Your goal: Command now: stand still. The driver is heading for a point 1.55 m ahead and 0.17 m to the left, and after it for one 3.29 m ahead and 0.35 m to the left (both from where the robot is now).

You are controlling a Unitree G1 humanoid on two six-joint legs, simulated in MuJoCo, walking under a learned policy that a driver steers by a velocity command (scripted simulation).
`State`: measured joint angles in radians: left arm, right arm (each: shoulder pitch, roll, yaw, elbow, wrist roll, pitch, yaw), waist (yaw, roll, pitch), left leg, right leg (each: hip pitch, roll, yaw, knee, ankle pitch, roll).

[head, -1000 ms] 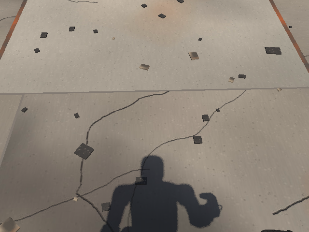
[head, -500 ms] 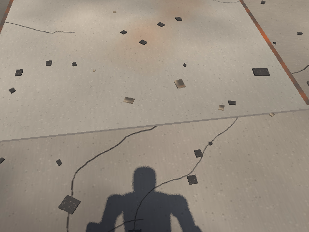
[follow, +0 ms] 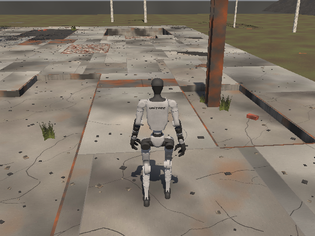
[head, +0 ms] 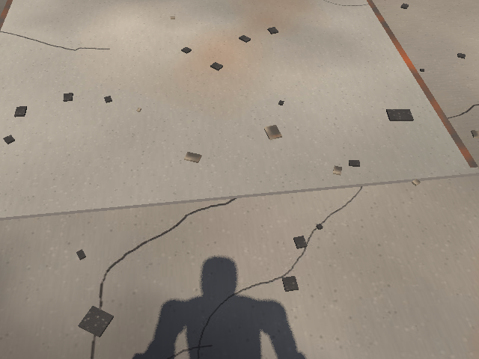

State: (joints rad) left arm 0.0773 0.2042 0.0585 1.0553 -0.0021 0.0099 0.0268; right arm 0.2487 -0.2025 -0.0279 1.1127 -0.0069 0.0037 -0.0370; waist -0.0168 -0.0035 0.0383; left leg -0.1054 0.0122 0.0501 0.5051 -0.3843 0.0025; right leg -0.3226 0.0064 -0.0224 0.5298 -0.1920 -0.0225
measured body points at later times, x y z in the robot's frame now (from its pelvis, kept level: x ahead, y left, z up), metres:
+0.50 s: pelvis -0.01 +0.00 +0.00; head +0.00 +0.00 +0.45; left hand +0.06 +0.25 -0.15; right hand -0.04 -0.23 -0.15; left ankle -0.07 +0.11 -0.73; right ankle +0.06 -0.11 -0.73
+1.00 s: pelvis +0.00 +0.01 +0.00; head +0.01 +0.01 +0.45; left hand +0.06 +0.25 -0.15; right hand -0.04 -0.22 -0.15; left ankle -0.07 +0.11 -0.73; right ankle +0.06 -0.11 -0.73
